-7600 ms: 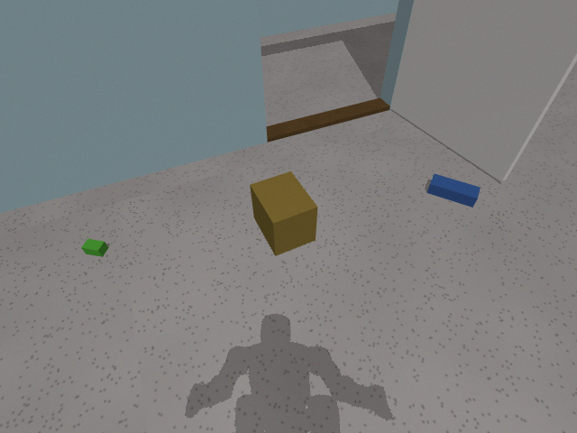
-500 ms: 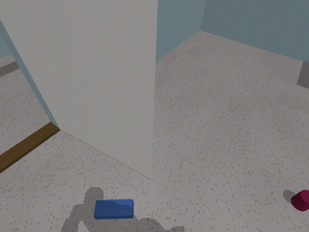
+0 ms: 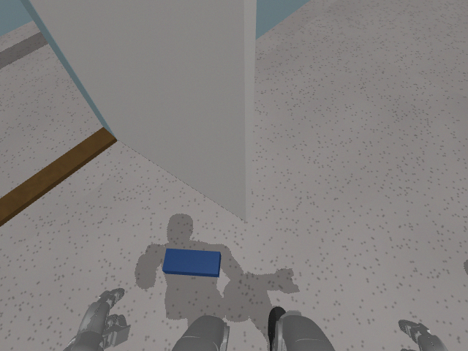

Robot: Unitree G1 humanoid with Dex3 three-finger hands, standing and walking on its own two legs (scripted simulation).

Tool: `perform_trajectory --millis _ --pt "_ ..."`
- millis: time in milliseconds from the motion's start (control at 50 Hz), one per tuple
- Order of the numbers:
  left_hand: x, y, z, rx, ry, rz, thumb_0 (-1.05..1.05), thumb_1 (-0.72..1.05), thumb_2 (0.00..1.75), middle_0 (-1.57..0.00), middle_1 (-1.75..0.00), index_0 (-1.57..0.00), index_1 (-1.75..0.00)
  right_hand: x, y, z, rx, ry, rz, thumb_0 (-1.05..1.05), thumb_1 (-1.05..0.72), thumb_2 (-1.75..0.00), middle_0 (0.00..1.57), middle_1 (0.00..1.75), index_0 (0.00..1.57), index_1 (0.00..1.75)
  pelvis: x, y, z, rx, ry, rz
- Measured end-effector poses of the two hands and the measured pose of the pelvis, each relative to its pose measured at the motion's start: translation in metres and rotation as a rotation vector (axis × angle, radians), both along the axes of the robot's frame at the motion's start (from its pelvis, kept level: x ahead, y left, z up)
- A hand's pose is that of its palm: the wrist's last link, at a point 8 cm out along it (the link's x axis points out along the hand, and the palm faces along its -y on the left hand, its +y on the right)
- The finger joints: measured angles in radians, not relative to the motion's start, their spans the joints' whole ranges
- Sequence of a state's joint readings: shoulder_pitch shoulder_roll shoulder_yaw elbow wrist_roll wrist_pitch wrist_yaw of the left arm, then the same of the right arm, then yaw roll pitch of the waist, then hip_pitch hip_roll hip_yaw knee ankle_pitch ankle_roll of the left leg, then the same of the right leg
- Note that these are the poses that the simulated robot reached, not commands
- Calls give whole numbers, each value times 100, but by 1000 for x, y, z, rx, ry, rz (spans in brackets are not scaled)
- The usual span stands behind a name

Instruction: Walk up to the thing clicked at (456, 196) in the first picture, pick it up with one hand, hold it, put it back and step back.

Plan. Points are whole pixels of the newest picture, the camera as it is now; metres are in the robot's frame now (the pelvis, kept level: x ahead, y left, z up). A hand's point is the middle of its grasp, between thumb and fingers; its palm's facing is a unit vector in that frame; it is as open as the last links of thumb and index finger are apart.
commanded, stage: walk up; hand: left
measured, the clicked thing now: (192, 262) +0.43 +0.23 -0.72
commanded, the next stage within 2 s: none
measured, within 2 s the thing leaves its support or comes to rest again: neither
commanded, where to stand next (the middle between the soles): +0.05 -0.01 m, yaw -3 degrees
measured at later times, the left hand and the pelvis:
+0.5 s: hand out of the picture -0.07 +0.28 -0.14, palm faces -0.11 -0.92 -0.37, open 7.4 cm; pelvis -0.08 -0.02 +0.02, yaw -4 degrees
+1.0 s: hand out of the picture +0.03 +0.25 -0.13, palm faces -0.01 -0.89 -0.45, open 7.4 cm; pelvis -0.05 -0.03 +0.00, yaw +0 degrees
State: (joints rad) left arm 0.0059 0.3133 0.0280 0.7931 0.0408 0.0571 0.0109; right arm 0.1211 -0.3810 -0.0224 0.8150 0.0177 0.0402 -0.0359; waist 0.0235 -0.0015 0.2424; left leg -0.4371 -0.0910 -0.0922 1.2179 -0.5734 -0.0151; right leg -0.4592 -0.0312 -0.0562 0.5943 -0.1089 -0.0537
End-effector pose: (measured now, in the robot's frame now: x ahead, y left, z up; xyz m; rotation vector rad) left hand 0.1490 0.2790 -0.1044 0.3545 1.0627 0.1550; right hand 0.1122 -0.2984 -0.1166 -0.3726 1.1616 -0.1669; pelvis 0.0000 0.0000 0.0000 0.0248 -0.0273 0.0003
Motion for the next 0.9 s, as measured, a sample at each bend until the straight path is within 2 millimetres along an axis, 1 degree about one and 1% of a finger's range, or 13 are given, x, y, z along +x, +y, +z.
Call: perform_trajectory --millis 80,160,240,300,400,460,520,580,620,700,780,840,900 --pt "-7 6 -3 -17 -62 -5 0 90 90 -21 -30 -21 -30 -25 -3 3 -56 -1 9 0 -90 -90 21 30 21 30 -18 5 -9 -20 -7 27" --pt "-26 23 -18 -47 -106 17 0 90 90 -21 -30 -21 -30 -70 -6 9 -122 28 2 0 -90 -90 21 30 21 30 -44 10 -20 7 -40 29" --pt "-72 33 -24 -57 -1 47 0 91 90 -21 -30 -20 -30 -117 -10 30 -152 60 -34 1 -90 -90 21 30 21 30 -61 12 -9 -49 -43 33" --pt "-113 41 -23 -61 75 84 0 91 90 -21 -30 -20 -30 -138 -18 49 -186 86 -43 1 -90 -90 21 30 21 30 -72 7 3 -58 -8 20" --pt "-187 47 -13 -35 226 82 0 91 90 -20 -30 -20 -30 -150 -32 71 -162 33 -55 1 -90 -90 21 30 21 30 -78 -1 18 -65 15 -24" --pt "-212 45 -2 4 300 57 1 91 90 -21 -30 -20 -30 -153 -44 72 -134 -32 -70 1 -90 -90 21 30 21 30 -78 -10 20 -64 9 -64" --pt "-214 39 9 49 286 41 1 91 90 -21 -30 -20 -30 -162 -59 62 -101 -51 -76 1 -90 -90 21 30 21 30 -82 -22 17 -50 0 -75" --pt "-208 27 19 95 199 33 1 91 90 -21 -30 -20 -30 -169 -77 38 -67 -23 -85 1 -90 -90 21 30 21 30 -86 -37 8 -48 -20 -79" --pt "-208 18 27 122 150 41 1 91 90 -21 -30 -20 -30 -170 -82 25 -43 9 -100 1 -90 -90 21 30 21 30 -85 -42 7 -56 -27 -68" --pt "-209 6 49 156 125 58 0 90 90 -21 -30 -21 -30 -158 -76 12 49 11 -106 1 -90 -90 20 30 20 30 -74 -46 17 -35 -31 -73" --pt "-199 4 63 196 109 70 0 90 90 -21 -30 -21 -30 -147 -65 0 106 17 -99 1 -90 -90 20 30 20 30 -65 -46 19 -34 -44 -48" --pt "-184 5 62 203 91 80 0 90 90 -21 -30 -21 -30 -143 -53 -8 125 62 -98 1 -90 -90 20 30 20 30 -60 -45 18 -34 -48 -29" --pt "-163 4 51 173 70 83 0 90 90 -21 -30 -21 -30 -137 -39 -13 126 114 -82 1 -91 -90 20 30 20 30 -56 -41 13 -37 -43 -17"
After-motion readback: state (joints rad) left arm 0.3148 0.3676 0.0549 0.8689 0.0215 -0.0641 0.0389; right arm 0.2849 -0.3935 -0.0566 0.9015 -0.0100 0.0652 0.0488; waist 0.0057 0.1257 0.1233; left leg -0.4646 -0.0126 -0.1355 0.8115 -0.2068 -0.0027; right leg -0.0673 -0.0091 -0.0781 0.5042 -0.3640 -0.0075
